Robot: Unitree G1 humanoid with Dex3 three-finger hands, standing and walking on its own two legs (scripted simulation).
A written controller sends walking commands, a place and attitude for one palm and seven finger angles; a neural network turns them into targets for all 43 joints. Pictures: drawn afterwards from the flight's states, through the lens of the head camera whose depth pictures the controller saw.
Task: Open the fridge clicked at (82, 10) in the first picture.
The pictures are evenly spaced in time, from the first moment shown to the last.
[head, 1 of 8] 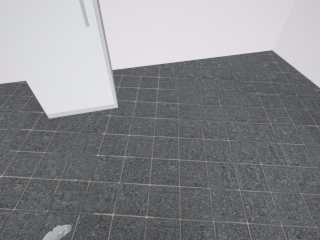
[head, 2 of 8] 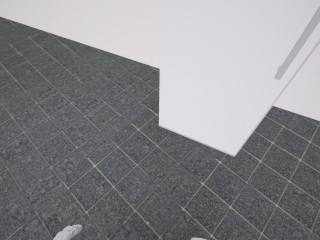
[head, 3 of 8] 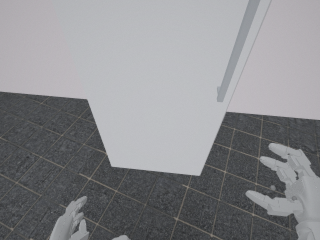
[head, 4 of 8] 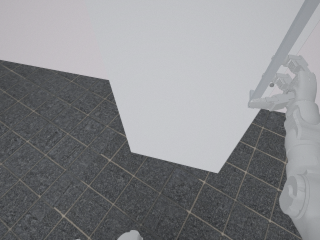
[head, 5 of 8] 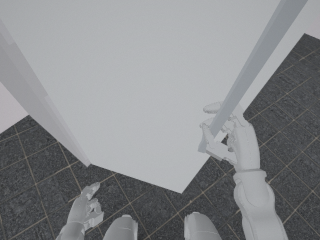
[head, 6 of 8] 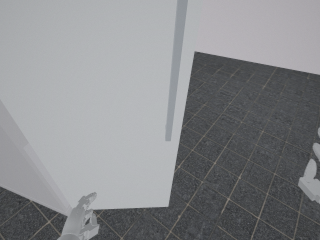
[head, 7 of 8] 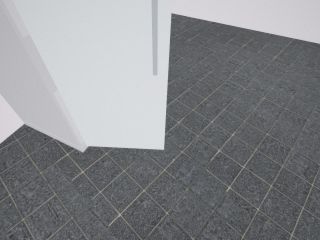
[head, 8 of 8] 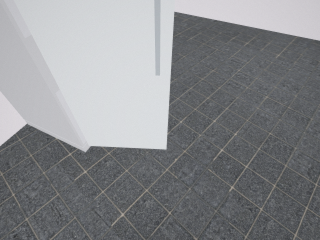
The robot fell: no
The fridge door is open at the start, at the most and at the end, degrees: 0 74 67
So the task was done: yes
